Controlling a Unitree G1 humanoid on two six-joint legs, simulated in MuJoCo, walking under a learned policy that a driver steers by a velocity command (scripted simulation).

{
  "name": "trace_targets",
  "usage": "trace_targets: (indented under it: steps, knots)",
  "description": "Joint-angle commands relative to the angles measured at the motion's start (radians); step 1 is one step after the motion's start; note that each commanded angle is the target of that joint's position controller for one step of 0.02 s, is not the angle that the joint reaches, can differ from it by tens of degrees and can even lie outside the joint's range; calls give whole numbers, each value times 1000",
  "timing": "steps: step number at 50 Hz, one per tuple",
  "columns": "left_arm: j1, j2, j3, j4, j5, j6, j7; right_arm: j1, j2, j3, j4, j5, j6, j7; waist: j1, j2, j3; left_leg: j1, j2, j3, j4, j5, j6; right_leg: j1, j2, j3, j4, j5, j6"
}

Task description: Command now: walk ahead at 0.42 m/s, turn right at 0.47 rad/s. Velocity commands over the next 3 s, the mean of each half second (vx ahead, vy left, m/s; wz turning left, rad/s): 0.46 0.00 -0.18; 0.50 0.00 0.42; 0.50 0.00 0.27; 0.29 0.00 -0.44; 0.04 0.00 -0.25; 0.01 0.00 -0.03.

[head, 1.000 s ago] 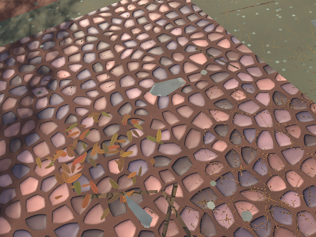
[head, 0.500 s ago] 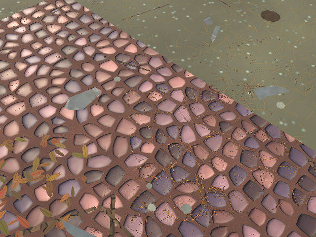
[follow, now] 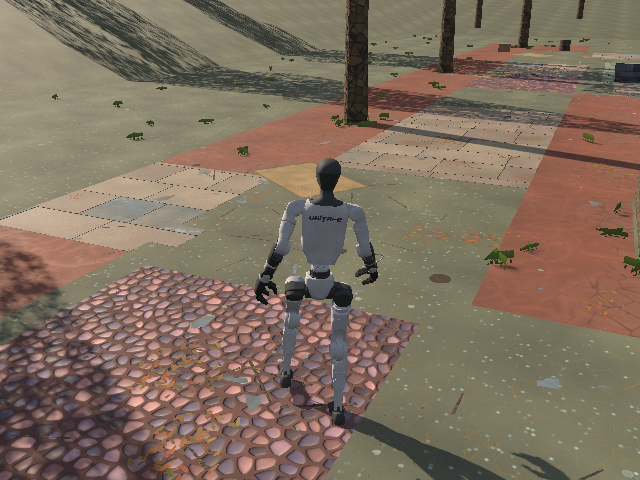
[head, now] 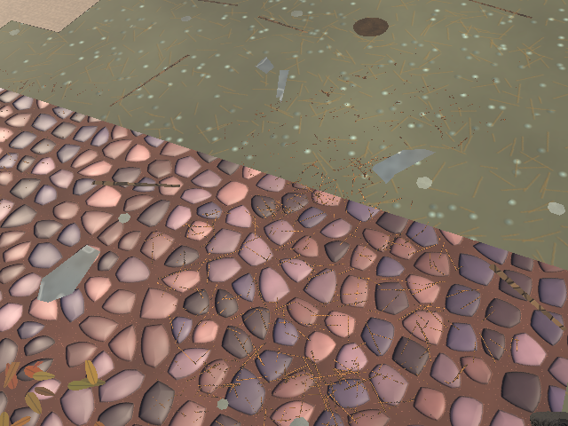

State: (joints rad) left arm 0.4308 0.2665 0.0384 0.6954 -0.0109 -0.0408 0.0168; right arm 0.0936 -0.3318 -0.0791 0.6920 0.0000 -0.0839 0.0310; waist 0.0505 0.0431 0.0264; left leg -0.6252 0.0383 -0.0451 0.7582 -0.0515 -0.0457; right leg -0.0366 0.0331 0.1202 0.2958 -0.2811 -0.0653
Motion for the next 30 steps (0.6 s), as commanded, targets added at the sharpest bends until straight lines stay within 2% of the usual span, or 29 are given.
trace_targets:
  steps: [1, 4, 7, 8, 9, 10, 11, 12, 13, 14, 15, 16, 17, 19, 20, 22, 25, 28, 30]
  knots:
    - [5, 190, 56, -31, -6, -15, 14, -189, -27, 8, -103, 8, -24, 13, 37, -166, 56, -15, -32, 34, -148, 112, -15, -46, -185, 136, -109, 202, -128]
    - [38, 189, 55, 7, -13, -14, 12, -234, -31, 12, -120, 14, -33, 27, 51, -160, 82, 7, -33, 31, -221, 120, 13, -16, -219, 157, -90, 229, -126]
    - [31, 201, 62, 30, -12, -7, 14, -194, -61, 2, -116, 16, -40, 30, 21, -185, 76, 57, -36, 37, -259, 50, 57, 55, -255, 171, -40, 380, -104]
    - [21, 206, 63, 31, -10, -4, 14, -156, -78, -6, -109, 14, -41, 25, -1, -199, 48, 117, -55, 58, -262, 5, 77, 75, -250, 161, 14, 544, -94]
    - [14, 205, 63, 32, -6, 0, 14, -73, -103, -21, -90, 11, -40, 16, -47, -205, -19, 240, -87, 93, -274, -10, 105, 82, -225, 136, 121, 755, -80]
    - [2, 191, 55, 26, 0, 3, 14, 67, -136, -36, -61, 7, -37, 6, -119, -194, -128, 459, -69, 89, -269, 31, 145, 22, -178, 97, 297, 848, -52]
    - [8, 139, 34, 4, 22, 4, 13, 252, -184, -42, -42, -9, -33, -2, -185, -91, -297, 790, 110, -122, -217, 16, 220, -182, -117, 89, 589, 579, -24]
    - [166, 31, 7, 8, -4, -8, 7, 327, -224, -53, 8, -11, -29, 11, -100, 272, -448, 1086, 349, -648, -350, -253, 377, -528, 71, 58, 952, -249, 48]
    - [89, 141, 24, 18, -24, -20, 4, 309, -119, -26, 3, 13, -31, 14, -141, 172, -352, 1014, 329, -721, -466, -404, 340, -631, 29, 119, 1043, -278, 45]
    - [-39, 187, 39, -9, -39, -27, -1, 240, -86, -16, 2, 16, -27, 5, -145, 90, -186, 867, 301, -547, -479, -380, 307, -677, -18, 80, 1046, -194, 41]
    - [-107, 175, 32, -25, -28, -35, -1, 187, -82, -12, -1, 6, -21, 0, -119, -6, -104, 724, 264, -436, -498, -267, 290, -650, -67, 34, 1006, -121, 37]
    - [-146, 164, 34, -33, -9, -42, -4, 158, -68, -7, 1, -2, -18, -2, -95, -28, -48, 620, 228, -359, -520, -160, 288, -632, -100, 11, 951, -76, 38]
    - [-131, 148, 35, -31, -7, -41, -8, 147, -57, -1, 1, -14, -22, -5, -65, 3, -47, 562, 203, -309, -546, -103, 286, -583, -128, 10, 919, -42, 38]
    - [-103, 108, 25, -20, -7, -32, -11, 145, -47, 2, 12, -2, -30, -8, -43, 37, -43, 513, 181, -243, -592, -49, 302, -556, -144, -12, 852, -31, 50]
    - [-121, 94, 20, -27, 1, -29, -10, 153, -55, 2, 22, 7, -33, -8, -39, 34, -23, 481, 179, -224, -610, -20, 311, -564, -151, -27, 807, -33, 61]
    - [-200, 76, 9, -64, 18, -33, -9, 170, -85, -4, 33, 17, -30, -14, -50, 19, 16, 448, 171, -189, -639, 23, 323, -598, -157, -49, 678, 24, 89]
    - [-311, 56, -4, -89, 17, -52, -22, 193, -111, -12, 40, 23, -14, -25, -83, 5, 35, 416, 117, -112, -635, 45, 285, -536, -125, -69, 431, 221, 110]
    - [-403, 68, -1, -109, 5, -67, -37, 268, -135, -19, 61, 31, 1, -32, -118, 10, 27, 432, 125, -122, -596, 42, 259, -457, -78, -77, 294, 342, 122]
    - [-426, 95, 11, -120, -1, -73, -44, 290, -138, -20, 68, 37, 11, -36, -111, 25, 20, 481, 151, -167, -551, 4, 234, -427, -71, -52, 229, 331, 109]
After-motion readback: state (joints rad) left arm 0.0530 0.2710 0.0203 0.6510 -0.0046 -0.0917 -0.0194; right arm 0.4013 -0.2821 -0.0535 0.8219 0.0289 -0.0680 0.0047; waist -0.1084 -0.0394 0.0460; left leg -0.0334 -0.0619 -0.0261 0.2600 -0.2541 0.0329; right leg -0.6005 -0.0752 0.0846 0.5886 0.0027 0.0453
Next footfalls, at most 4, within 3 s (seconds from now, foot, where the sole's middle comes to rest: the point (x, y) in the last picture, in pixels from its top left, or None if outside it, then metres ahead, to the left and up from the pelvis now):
0.20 left None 0.30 0.13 -0.79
0.70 right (398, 389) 0.56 -0.14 -0.79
1.20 left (272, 305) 0.79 0.18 -0.79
1.74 right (314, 202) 1.14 0.07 -0.79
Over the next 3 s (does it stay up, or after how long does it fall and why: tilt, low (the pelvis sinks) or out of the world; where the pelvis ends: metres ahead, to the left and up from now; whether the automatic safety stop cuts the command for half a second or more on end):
stays up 1.08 0.16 -0.01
